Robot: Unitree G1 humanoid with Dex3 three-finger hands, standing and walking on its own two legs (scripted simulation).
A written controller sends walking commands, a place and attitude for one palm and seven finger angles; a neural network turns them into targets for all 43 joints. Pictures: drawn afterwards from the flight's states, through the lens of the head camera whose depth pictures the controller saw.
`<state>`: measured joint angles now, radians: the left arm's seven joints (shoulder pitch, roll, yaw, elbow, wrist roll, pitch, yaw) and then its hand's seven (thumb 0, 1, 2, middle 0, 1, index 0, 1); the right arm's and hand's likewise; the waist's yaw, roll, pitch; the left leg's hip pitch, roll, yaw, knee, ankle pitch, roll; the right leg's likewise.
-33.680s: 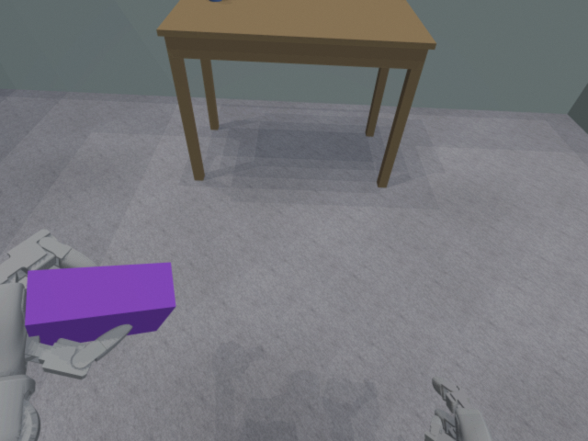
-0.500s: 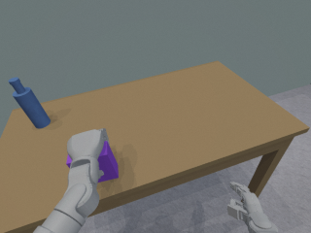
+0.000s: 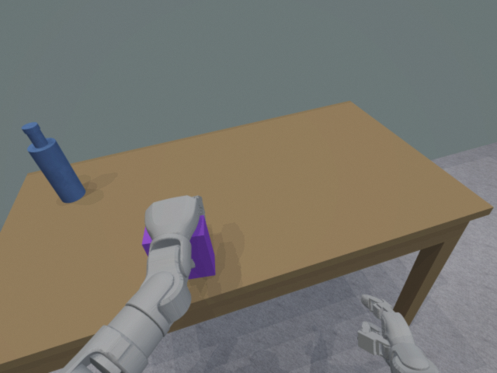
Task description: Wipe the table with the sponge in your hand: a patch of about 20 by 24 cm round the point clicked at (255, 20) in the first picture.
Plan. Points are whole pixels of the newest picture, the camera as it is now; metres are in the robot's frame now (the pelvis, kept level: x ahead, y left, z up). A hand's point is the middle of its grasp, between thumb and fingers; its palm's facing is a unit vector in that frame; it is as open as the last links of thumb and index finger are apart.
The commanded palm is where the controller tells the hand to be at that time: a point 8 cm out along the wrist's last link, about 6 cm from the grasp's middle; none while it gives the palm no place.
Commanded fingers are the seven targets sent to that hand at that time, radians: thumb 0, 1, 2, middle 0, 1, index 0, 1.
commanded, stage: wipe forward along the third lane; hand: left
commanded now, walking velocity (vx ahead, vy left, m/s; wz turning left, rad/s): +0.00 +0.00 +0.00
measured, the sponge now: (184, 256) +0.31 +0.18 +0.02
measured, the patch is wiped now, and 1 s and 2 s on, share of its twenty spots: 0.80 0.95 0.95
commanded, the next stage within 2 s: wipe back along the third lane in 1.64 s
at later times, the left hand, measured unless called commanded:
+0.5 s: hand (192, 221) +0.36 +0.16 +0.07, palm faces -0.03 -0.08 -1.00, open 9.4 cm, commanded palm +0.35 +0.17 +0.11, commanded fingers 0.00 0.10 1.30 -1.20 -1.60 -1.20 -1.60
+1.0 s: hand (192, 201) +0.41 +0.18 +0.08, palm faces -0.05 -0.03 -1.00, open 9.4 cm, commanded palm +0.40 +0.19 +0.12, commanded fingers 0.00 0.10 1.30 -1.20 -1.60 -1.20 -1.60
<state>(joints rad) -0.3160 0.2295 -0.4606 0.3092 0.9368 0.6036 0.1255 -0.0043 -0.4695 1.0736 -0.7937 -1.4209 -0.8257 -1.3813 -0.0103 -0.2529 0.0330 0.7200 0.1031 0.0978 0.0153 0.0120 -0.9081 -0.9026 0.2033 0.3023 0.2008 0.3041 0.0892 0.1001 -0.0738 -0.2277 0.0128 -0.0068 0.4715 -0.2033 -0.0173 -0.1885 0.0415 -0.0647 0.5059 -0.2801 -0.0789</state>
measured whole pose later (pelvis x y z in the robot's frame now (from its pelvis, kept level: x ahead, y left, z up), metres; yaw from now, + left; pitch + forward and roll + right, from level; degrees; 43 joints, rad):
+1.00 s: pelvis +0.00 -0.01 +0.00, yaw -1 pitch +4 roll +1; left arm -0.69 0.26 -0.23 0.87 0.95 0.45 0.17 0.01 -0.50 1.10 -0.82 -1.40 -0.85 -1.36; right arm 0.13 -0.27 0.02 0.76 0.09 0.14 -0.06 0.01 -0.91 -0.90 0.20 0.30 0.20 0.30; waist -0.01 0.07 -0.11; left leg -0.37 0.04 0.00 0.50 -0.21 0.00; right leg -0.33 0.07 -0.05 0.52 -0.27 -0.10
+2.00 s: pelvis +0.03 +0.04 +0.00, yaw -3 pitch +10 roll -1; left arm -0.82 0.29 -0.18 1.04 0.95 0.42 0.26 -0.01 -0.47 1.10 -0.78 -1.45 -0.80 -1.42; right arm 0.25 -0.25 -0.02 0.80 0.07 0.13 0.00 0.01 -0.91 -0.90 0.20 0.30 0.20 0.30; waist -0.05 0.05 -0.16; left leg -0.46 0.01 0.04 0.55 -0.26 0.03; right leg -0.39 0.04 -0.01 0.49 -0.27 -0.02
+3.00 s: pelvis +0.03 +0.01 +0.00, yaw -1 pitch +1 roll +0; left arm -0.37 0.22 -0.39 0.42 0.95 0.63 0.15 0.01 -0.45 1.09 -0.75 -1.47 -0.78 -1.45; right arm 0.03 -0.27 0.02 0.68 0.10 0.24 0.03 0.01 -0.91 -0.90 0.20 0.30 0.20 0.30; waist 0.04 0.08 -0.12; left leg -0.24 0.02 0.01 0.48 -0.25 -0.01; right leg -0.19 0.05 -0.03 0.47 -0.29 -0.06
